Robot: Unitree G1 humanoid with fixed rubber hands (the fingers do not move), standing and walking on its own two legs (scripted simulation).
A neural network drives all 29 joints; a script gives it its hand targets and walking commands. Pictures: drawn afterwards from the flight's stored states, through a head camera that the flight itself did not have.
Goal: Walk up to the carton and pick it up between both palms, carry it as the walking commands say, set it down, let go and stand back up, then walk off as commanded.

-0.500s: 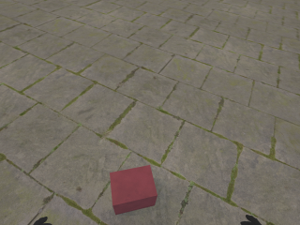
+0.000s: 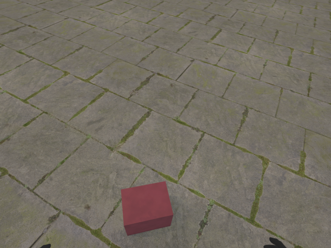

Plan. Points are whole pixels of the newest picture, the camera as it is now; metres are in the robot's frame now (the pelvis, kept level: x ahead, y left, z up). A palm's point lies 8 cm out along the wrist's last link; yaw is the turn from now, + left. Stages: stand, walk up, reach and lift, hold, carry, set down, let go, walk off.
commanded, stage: walk off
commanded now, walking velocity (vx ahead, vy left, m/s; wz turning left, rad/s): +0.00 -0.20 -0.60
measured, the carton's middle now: (146, 208) +0.43 +0.06 -0.68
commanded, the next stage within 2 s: none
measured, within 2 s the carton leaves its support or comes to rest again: neither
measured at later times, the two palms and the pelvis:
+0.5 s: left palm out of the picture +0.05 +0.13 -0.12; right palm out of the picture -0.02 -0.46 -0.12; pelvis -0.05 -0.14 -0.01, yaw -8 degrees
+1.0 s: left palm out of the picture +0.13 -0.01 -0.13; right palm out of the picture -0.16 -0.52 -0.10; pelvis -0.08 -0.23 +0.00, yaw -21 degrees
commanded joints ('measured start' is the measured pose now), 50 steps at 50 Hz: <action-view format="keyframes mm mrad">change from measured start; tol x32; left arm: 1 50 108 15 -7 1 42 11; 50 -85 -56 46 -293 -1 70 -109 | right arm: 1 24 -173 -30 -40 -8 11 -7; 50 194 -168 -117 -151 -24 17 -43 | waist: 1 -11 80 -6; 15 -6 264 -28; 19 86 -303 -21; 50 -68 290 25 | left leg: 1 18 275 -230 -58 226 -4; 15 -100 358 -63 25 231 43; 19 -397 132 92 726 -504 -89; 24 -368 143 75 849 -256 -63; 36 -76 105 71 209 -211 -37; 39 172 668 -424 -149 127 169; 50 -14 397 159 37 415 49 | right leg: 1 -70 -77 54 41 57 9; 7 -317 -20 126 669 -301 58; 16 -42 -2 -108 106 -37 62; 20 -262 -320 336 -142 3 -183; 37 -230 -114 352 46 252 -70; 39 -623 100 28 595 -335 57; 42 -524 -6 153 940 -181 87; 50 -388 -64 -79 491 -135 151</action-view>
